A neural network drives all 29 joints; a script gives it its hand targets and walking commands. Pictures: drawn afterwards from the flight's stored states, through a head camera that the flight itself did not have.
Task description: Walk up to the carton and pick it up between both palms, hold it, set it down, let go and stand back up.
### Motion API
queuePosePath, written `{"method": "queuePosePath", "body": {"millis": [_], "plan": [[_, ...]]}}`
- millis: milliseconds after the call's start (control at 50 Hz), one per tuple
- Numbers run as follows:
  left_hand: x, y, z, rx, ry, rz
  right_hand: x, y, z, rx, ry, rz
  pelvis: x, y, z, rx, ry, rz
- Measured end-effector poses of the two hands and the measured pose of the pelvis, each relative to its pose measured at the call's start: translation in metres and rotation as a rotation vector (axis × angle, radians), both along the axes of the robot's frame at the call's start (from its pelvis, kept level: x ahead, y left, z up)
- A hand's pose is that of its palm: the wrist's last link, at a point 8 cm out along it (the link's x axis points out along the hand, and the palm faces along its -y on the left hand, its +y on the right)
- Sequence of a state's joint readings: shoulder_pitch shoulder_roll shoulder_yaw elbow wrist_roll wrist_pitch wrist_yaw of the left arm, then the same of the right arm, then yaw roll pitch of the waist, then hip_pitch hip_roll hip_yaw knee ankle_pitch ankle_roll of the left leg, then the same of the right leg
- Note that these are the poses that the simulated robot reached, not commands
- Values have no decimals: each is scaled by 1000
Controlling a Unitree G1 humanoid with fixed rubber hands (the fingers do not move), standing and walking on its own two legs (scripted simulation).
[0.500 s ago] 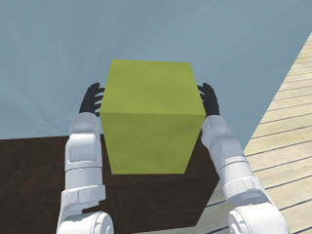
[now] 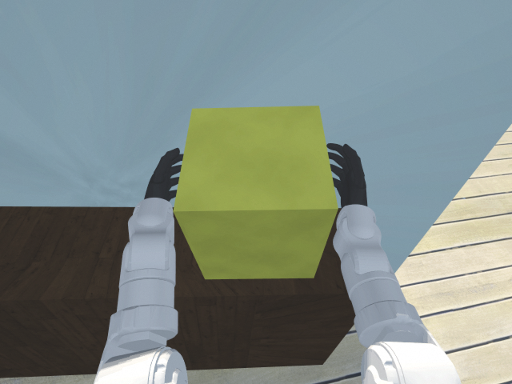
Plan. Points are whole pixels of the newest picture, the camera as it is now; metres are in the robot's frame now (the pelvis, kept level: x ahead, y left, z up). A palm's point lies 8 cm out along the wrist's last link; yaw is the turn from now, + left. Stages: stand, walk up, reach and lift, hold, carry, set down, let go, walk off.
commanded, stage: set down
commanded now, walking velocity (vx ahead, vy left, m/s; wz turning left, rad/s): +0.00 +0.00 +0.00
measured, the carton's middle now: (257, 199) +0.42 +0.00 +0.06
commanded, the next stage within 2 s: none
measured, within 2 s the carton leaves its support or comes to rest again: neither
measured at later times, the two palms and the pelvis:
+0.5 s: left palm (171, 197) +0.38 +0.14 +0.10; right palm (359, 200) +0.37 -0.16 +0.12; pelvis +0.00 +0.00 +0.00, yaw +0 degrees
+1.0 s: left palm (171, 204) +0.41 +0.15 +0.06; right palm (343, 194) +0.41 -0.15 +0.09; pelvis +0.02 +0.00 +0.00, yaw -2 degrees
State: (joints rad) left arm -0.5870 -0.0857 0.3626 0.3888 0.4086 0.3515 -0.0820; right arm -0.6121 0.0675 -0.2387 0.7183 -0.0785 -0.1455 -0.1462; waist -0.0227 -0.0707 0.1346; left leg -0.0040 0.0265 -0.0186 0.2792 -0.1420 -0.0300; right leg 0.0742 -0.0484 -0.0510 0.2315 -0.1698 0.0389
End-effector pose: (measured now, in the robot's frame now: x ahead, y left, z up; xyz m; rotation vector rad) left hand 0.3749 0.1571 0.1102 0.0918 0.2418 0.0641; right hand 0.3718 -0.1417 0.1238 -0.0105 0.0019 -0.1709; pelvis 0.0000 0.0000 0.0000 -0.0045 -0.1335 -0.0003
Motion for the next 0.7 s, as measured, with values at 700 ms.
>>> {"method": "queuePosePath", "body": {"millis": [700], "plan": [[6, -13, -33, -31, 53, -33, -5, -13, -30, 7, 56, -45, -13, 2, 2, 1, 99, -33]]}}
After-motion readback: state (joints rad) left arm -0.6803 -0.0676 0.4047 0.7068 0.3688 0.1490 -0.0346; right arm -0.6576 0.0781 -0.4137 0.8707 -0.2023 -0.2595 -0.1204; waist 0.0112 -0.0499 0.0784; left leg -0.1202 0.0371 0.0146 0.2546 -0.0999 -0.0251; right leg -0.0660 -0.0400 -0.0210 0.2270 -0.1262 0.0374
